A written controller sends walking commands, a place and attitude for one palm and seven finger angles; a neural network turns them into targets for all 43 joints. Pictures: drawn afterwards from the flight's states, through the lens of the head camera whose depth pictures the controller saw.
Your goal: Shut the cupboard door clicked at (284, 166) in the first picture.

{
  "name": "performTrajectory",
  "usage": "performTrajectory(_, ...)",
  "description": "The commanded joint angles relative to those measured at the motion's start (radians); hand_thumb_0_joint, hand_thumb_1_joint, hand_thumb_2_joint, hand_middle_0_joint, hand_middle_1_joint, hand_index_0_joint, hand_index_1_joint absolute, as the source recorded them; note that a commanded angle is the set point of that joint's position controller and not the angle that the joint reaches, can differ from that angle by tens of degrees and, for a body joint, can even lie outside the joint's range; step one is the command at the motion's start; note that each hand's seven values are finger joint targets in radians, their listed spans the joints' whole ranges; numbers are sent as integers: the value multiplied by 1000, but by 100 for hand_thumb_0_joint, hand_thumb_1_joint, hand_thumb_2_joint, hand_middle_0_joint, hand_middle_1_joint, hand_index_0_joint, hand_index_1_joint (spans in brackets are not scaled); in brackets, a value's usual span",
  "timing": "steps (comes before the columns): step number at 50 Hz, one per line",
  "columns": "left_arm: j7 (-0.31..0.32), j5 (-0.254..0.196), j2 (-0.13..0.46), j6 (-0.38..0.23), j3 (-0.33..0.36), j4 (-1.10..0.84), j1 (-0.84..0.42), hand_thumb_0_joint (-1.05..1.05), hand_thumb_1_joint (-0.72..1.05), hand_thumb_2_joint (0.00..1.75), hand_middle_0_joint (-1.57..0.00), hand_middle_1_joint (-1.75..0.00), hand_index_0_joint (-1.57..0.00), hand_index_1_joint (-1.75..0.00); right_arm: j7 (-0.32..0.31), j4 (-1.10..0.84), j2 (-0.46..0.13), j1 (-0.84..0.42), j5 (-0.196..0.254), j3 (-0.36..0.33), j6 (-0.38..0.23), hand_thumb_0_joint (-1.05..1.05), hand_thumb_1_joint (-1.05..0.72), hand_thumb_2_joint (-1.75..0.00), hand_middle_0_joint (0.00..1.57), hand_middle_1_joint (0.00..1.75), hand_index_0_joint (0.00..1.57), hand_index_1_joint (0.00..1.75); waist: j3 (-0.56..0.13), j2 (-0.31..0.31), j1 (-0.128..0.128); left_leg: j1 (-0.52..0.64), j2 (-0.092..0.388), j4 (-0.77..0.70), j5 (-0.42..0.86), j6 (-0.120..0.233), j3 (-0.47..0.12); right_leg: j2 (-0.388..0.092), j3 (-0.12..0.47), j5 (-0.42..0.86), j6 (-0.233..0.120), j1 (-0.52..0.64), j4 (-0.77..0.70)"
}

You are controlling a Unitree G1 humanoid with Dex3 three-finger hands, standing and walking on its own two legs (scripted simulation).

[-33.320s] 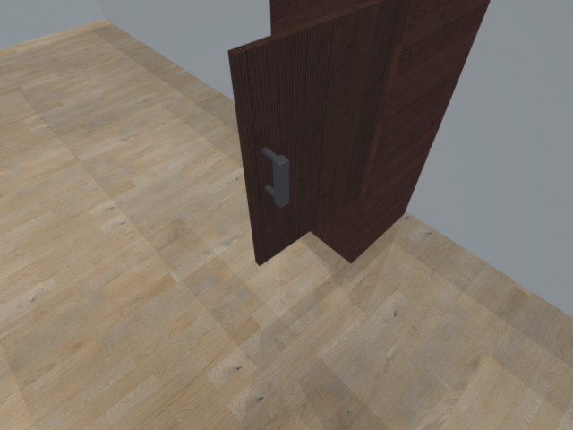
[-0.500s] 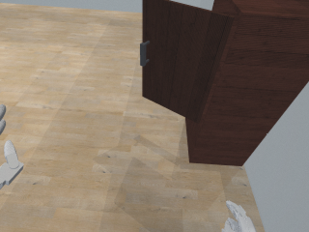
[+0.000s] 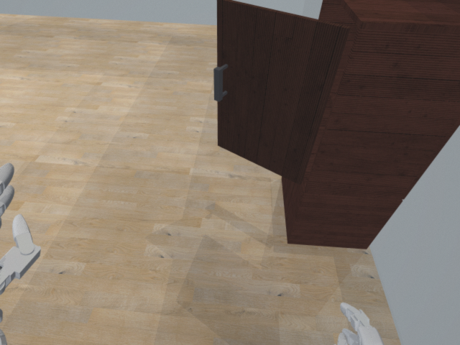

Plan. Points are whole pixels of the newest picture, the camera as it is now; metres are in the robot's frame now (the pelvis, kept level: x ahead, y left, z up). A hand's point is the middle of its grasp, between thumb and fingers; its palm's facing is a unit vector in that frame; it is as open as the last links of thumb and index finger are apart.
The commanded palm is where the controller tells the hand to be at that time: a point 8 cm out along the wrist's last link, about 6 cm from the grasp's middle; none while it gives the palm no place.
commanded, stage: let the arm hang, fingers relaxed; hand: left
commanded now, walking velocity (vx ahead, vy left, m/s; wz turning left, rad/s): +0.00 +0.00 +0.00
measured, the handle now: (221, 82) +0.97 +0.09 -0.01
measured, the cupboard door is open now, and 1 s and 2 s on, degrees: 59 59 59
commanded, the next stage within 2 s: look to check the result in 1.14 s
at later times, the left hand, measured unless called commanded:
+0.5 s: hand out of the picture -0.03 +0.18 -0.18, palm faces +0.01 -0.98 -0.19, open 7.1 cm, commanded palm none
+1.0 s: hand out of the picture +0.03 +0.18 -0.17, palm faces +0.00 -0.98 -0.20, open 7.4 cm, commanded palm none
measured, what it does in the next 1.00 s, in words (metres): stands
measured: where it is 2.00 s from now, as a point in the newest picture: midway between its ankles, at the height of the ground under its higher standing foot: outside the picture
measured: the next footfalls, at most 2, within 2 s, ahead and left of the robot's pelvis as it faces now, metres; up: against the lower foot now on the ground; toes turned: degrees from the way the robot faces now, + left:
none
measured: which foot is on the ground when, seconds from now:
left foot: down 0.00-1.00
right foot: down 0.00-1.00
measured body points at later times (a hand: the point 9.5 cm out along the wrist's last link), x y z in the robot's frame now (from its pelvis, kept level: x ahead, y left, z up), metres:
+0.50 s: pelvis -0.01 +0.00 +0.00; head +0.01 +0.01 +0.45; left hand -0.03 +0.24 -0.16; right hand -0.02 -0.26 -0.14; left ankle +0.03 +0.10 -0.74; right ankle +0.00 -0.13 -0.74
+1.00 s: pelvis +0.00 +0.00 +0.00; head +0.00 +0.00 +0.45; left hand +0.03 +0.23 -0.15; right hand +0.02 -0.23 -0.16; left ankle +0.03 +0.10 -0.74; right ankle +0.00 -0.13 -0.74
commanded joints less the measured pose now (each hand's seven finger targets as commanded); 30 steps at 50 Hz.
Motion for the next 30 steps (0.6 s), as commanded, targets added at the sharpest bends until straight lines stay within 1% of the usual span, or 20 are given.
performTrajectory(1, 20, -1, 182, -63, 117, -196, -72, 0, 90, 90, -20, -30, -20, -30, -15, -158, -119, -119, -1, -49, -50, 0, -90, -90, 20, 30, 20, 30, -30, 48, -2, -37, 55, -118, -30, -19, -86, -40, 91, 60, -17, 32, -73)
performTrajectory(2, -133, 62, 30, 71, -293, 542, -82, 0, 90, 90, -20, -30, -20, -30, 85, 68, -311, -177, -8, -86, -113, 0, -90, -90, 20, 30, 20, 30, 94, 53, -28, -97, 84, 27, 187, -12, -105, -104, 33, 174, -33, -92, 64)
performTrajectory(3, -156, 49, 22, 147, -268, 555, -95, 0, 90, 90, -20, -30, -20, -30, 87, 69, -271, -97, -6, -88, -50, 0, -90, -90, 20, 30, 20, 30, 15, 77, -22, -18, 90, -1, 211, -22, -77, -96, 90, 126, -39, -108, 35)
performTrajectory(4, -162, 57, 4, 152, -277, 585, -131, 0, 90, 90, -20, -30, -20, -30, 86, 83, -258, -61, -18, -87, -34, 0, -90, -90, 20, 30, 20, 30, -5, 42, -19, -13, 100, 1, 242, -7, -95, -69, 64, 76, -42, -111, 66)
performTrajectory(5, -165, 56, 19, 152, -280, 627, -156, 0, 90, 90, -20, -30, -20, -30, 84, 81, -266, -67, -19, -78, -16, 0, -90, -90, 20, 30, 20, 30, -5, 18, -13, -41, 112, -20, 208, 11, -120, -60, 54, 23, -41, -97, 84)
performTrajectory(6, -167, 58, 32, 150, -286, 681, -178, 0, 90, 90, -20, -30, -20, -30, 84, 83, -269, -82, -22, -72, -4, 0, -90, -90, 20, 30, 20, 30, 4, -46, -6, -64, 113, -34, 171, 20, -138, -55, 59, 3, -42, -78, 84)
performTrajectory(7, -169, 60, 41, 146, -291, 745, -195, 0, 90, 90, -20, -30, -20, -30, 84, 93, -270, -92, -27, -68, 5, 0, -90, -90, 20, 30, 20, 30, 2, -113, -2, -59, 104, -31, 149, 21, -142, -67, 76, 16, -46, -66, 67)
performTrajectory(8, -168, 61, 50, 142, -297, 814, -214, 0, 90, 90, -20, -30, -20, -30, 85, 108, -266, -90, -30, -66, 13, 0, -90, -90, 20, 30, 20, 30, -8, -163, -7, -31, 90, -16, 144, 18, -138, -87, 102, 34, -55, -70, 53)
performTrajectory(9, -165, 60, 60, 142, -304, 876, -237, 0, 90, 90, -20, -30, -20, -30, 87, 117, -260, -76, -31, -64, 24, 0, -90, -90, 20, 30, 20, 30, -12, -186, -15, -5, 78, -4, 158, 14, -135, -102, 123, 51, -65, -81, 50)
performTrajectory(10, -161, 58, 48, 148, -315, 936, -255, 0, 90, 90, -20, -30, -20, -30, 86, 140, -241, -68, -33, -56, 35, 0, -90, -90, 20, 30, 20, 30, -10, -171, -19, 13, 71, -12, 147, 10, -129, -112, 128, 34, -67, -90, 41)
performTrajectory(12, -156, 54, 27, 157, -333, 1052, -273, 0, 90, 90, -20, -30, -20, -30, 85, 178, -212, -70, -38, -43, 50, 0, -90, -90, 20, 30, 20, 30, 6, -77, -13, 17, 71, -56, 110, 8, -133, -102, 132, -13, -54, -81, 24)
performTrajectory(13, -154, 54, 21, 159, -338, 1106, -271, 0, 90, 90, -20, -30, -20, -30, 83, 197, -197, -73, -38, -40, 55, 0, -90, -90, 20, 30, 20, 30, 19, -41, -10, 16, 69, -72, 78, 5, -127, -98, 134, -31, -49, -75, 9)
performTrajectory(14, -153, 54, 23, 157, -341, 1153, -263, 0, 90, 90, -20, -30, -20, -30, 82, 214, -193, -62, -37, -36, 58, 0, -90, -90, 20, 30, 20, 30, 10, -11, -9, 20, 67, -79, 72, 2, -126, -94, 136, -30, -47, -56, 3)
performTrajectory(17, -152, 48, -11, 153, -343, 1279, -242, 0, 90, 90, -20, -30, -20, -30, 71, 284, -151, -36, -34, -34, 62, 0, -90, -90, 20, 30, 20, 30, 25, 60, -7, 25, 59, -105, -3, -3, -111, -96, 141, -49, -52, -44, -37)
performTrajectory(18, -150, 50, -26, 151, -330, 1307, -232, 0, 90, 90, -20, -30, -20, -30, 66, 300, -143, -28, -38, -40, 62, 0, -90, -90, 20, 30, 20, 30, 29, 100, -5, 25, 60, -113, -22, -2, -111, -95, 139, -49, -58, -39, -50)
performTrajectory(19, -150, 50, -16, 151, -330, 1333, -222, 0, 90, 90, -20, -30, -20, -30, 65, 313, -150, -15, -34, -43, 64, 0, -90, -90, 20, 30, 20, 30, 34, 106, -3, 33, 62, -107, -19, -2, -110, -93, 135, -39, -60, -33, -58)
performTrajectory(21, -151, 47, -27, 148, -333, 1381, -217, 0, 90, 90, -20, -30, -20, -30, 60, 349, -132, 10, -32, -45, 66, 0, -90, -90, 20, 30, 20, 30, 49, 95, -7, 31, 62, -115, -45, -3, -107, -99, 139, -55, -64, -35, -84)
performTrajectory(25, -149, 45, -38, 143, -336, 1449, -209, 0, 90, 90, -20, -30, -20, -30, 51, 399, -130, 60, -28, -52, 65, 0, -90, -90, 20, 30, 20, 30, 73, 30, -13, 54, 73, -128, -43, 1, -109, -96, 131, -65, -65, -53, -108)
performTrajectory(27, -148, 45, -46, 145, -338, 1474, -201, 0, 90, 90, -20, -30, -20, -30, 48, 416, -125, 80, -27, -53, 64, 0, -90, -90, 20, 30, 20, 30, 93, 23, -12, 44, 79, -147, -64, 6, -115, -88, 123, -63, -61, -52, -104)
performTrajectory(30, -145, 46, -56, 144, -338, 1496, -184, 0, 90, 90, -20, -30, -20, -30, 45, 433, -119, 93, -26, -55, 61, 0, -90, -90, 20, 30, 20, 30, 88, -4, -9, 49, 83, -152, -43, 9, -111, -88, 115, -41, -59, -38, -98)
